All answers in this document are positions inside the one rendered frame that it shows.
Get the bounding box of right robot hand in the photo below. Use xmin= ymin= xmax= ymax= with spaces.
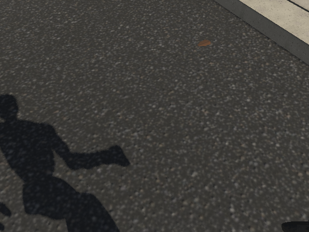
xmin=281 ymin=219 xmax=309 ymax=232

